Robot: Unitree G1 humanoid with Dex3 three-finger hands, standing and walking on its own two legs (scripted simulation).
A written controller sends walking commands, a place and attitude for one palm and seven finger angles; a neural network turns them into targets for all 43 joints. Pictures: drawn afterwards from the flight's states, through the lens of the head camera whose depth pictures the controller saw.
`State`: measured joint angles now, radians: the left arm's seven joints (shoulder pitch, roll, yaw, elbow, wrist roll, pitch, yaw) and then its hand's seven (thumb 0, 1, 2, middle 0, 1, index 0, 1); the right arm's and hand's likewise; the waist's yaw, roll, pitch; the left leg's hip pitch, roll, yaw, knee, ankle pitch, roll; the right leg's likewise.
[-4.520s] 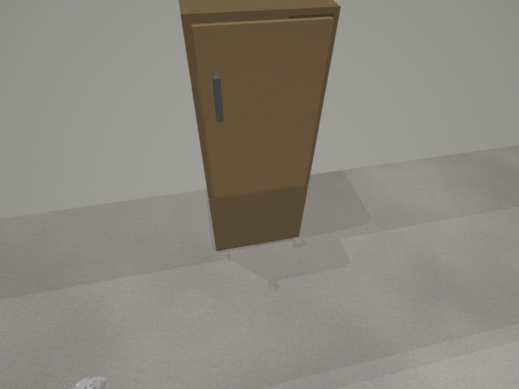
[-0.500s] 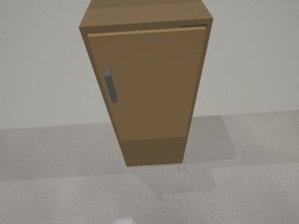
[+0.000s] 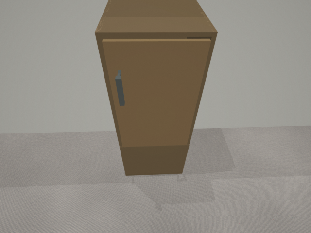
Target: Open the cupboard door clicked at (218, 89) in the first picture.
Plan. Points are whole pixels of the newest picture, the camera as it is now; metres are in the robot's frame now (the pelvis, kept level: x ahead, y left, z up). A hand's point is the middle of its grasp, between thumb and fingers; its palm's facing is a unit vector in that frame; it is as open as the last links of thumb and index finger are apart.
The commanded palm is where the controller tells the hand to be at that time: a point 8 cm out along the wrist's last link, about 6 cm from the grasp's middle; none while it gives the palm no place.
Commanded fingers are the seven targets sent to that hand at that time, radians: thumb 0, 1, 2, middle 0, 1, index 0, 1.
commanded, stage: come to a stop and stand still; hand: left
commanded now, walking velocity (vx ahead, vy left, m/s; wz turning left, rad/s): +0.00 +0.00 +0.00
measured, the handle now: (120, 88) +0.59 +0.18 +0.04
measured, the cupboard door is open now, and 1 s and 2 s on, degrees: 0 0 0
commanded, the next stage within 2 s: look again from close up in 0.06 s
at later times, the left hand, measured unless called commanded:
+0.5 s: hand out of the picture +0.00 +0.17 -0.18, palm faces +0.05 -0.98 -0.19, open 7.3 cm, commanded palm none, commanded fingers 0.00 0.90 0.90 -0.20 -0.30 -0.20 -0.30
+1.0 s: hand out of the picture -0.02 +0.16 -0.18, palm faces +0.08 -0.98 -0.16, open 7.3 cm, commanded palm none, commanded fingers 0.00 0.90 0.90 -0.20 -0.30 -0.20 -0.30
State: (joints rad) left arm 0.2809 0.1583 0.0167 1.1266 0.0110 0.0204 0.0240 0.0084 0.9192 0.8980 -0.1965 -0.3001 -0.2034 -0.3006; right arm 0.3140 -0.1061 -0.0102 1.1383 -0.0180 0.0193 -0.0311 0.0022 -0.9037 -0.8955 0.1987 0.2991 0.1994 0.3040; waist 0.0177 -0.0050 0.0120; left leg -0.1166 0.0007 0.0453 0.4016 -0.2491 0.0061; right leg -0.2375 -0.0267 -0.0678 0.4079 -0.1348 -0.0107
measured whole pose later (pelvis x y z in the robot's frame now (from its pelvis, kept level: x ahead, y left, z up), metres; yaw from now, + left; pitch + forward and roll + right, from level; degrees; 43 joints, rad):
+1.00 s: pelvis +0.01 +0.00 -0.01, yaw +2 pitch -2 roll +1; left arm 0.38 0.13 0.02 1.08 0.03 0.00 0.02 0.01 0.91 0.90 -0.20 -0.30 -0.20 -0.30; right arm 0.40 -0.12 -0.01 1.09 -0.03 0.01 -0.03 0.00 -0.90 -0.90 0.20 0.30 0.20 0.30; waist -0.01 -0.02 -0.01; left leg -0.17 -0.01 0.02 0.51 -0.31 0.01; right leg -0.29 -0.04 -0.09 0.54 -0.24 -0.02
